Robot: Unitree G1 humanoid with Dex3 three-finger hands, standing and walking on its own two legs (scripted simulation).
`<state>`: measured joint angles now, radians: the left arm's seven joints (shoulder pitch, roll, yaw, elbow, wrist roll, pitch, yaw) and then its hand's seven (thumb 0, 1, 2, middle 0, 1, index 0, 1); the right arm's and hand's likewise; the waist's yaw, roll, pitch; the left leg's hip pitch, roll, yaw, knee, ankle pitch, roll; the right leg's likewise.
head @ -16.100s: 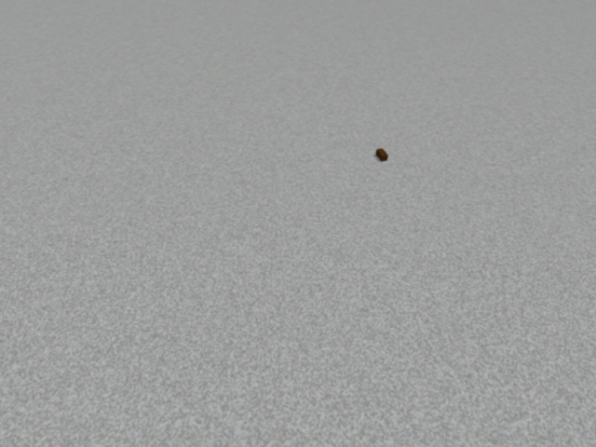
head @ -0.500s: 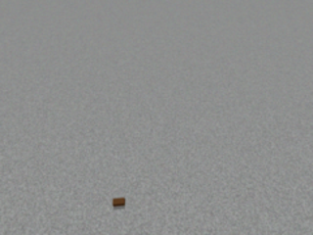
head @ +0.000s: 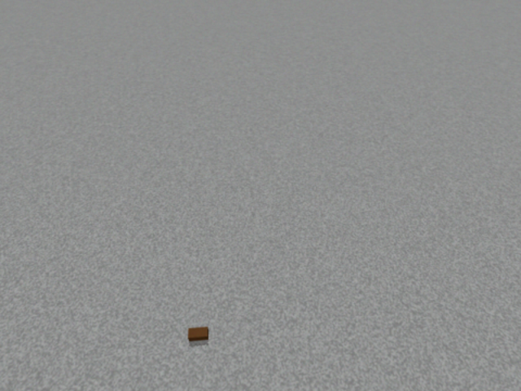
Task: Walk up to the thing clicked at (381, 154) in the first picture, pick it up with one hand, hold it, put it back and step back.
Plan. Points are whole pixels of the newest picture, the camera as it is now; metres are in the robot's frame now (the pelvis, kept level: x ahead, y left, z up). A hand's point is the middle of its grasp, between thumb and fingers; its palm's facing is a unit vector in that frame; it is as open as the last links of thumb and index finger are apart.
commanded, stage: stand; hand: left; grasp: from above
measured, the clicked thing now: (198, 334) +0.49 +0.23 -0.77
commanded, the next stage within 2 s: rise first in 0.34 s
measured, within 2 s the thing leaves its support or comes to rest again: neither
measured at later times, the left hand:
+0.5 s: hand out of the picture +0.09 +0.25 -0.16, palm faces +0.00 -0.94 -0.34, open 7.4 cm
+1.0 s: hand out of the picture +0.13 +0.26 -0.20, palm faces -0.08 -0.91 -0.41, open 13.0 cm
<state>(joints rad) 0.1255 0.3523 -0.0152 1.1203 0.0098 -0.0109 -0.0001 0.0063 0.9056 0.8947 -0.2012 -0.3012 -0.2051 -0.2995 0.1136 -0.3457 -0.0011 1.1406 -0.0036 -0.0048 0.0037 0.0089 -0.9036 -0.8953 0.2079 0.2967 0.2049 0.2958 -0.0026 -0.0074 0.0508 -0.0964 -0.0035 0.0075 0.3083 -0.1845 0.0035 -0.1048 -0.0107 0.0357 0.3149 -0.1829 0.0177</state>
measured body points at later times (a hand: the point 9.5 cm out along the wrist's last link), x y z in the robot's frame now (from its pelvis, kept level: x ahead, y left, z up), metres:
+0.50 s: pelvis +0.00 +0.00 +0.00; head +0.02 +0.00 +0.45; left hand +0.09 +0.30 -0.13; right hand +0.08 -0.30 -0.13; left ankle -0.01 +0.12 -0.75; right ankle -0.01 -0.13 -0.75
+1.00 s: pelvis -0.01 +0.00 -0.06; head +0.06 +0.01 +0.38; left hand +0.13 +0.30 -0.17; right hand +0.13 -0.25 -0.16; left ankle -0.01 +0.12 -0.75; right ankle -0.01 -0.13 -0.75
